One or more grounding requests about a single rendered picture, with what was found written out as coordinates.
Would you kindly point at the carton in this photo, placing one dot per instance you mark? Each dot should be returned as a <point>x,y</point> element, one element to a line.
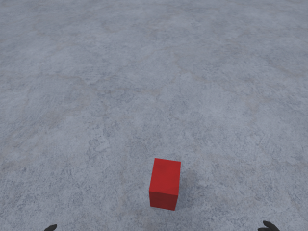
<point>164,184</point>

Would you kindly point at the robot right hand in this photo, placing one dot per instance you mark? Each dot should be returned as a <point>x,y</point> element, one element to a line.
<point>269,227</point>

